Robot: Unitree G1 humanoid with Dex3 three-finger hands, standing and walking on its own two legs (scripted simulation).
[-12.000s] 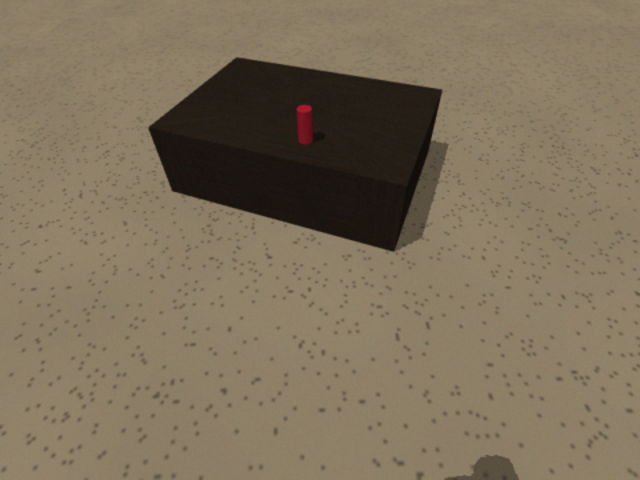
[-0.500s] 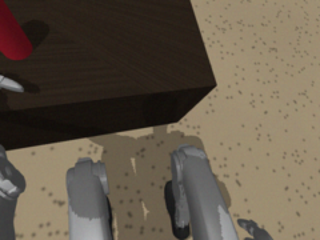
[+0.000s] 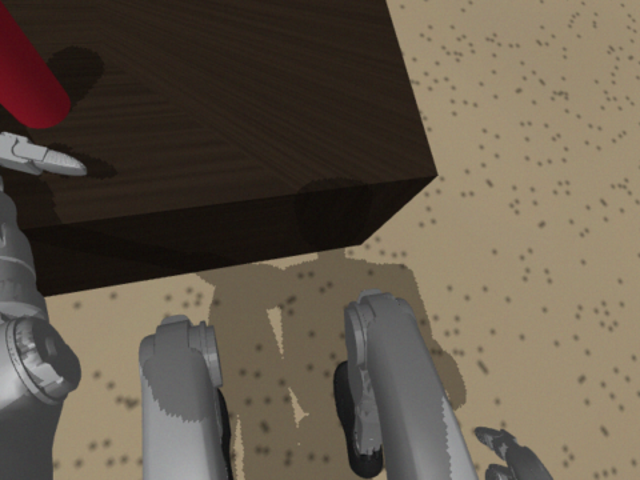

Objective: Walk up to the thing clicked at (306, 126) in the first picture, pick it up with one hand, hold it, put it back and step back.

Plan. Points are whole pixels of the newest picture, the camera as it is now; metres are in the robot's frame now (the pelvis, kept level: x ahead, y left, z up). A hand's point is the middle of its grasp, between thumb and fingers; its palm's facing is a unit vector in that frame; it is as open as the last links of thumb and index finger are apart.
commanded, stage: close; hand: left
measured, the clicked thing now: (4, 61) +0.56 +0.28 +0.03
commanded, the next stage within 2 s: settle in 0.62 s
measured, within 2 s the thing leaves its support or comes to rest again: leaves its support in 1.02 s
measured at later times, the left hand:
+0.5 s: hand (10, 76) +0.55 +0.28 +0.03, palm faces +0.26 -0.96 -0.01, open 8.9 cm
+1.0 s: hand (14, 69) +0.55 +0.27 +0.03, palm faces +0.26 -0.96 -0.03, open 8.7 cm
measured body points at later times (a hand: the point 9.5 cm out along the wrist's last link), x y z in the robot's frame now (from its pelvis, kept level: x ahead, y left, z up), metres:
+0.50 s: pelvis +0.00 +0.00 +0.01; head +0.23 +0.05 +0.39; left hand +0.53 +0.33 +0.03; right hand +0.05 -0.27 -0.10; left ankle +0.08 +0.14 -0.37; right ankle +0.09 -0.13 -0.37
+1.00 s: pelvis +0.00 +0.00 +0.01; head +0.23 +0.06 +0.39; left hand +0.53 +0.32 +0.03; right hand +0.05 -0.27 -0.10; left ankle +0.08 +0.14 -0.37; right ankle +0.09 -0.13 -0.37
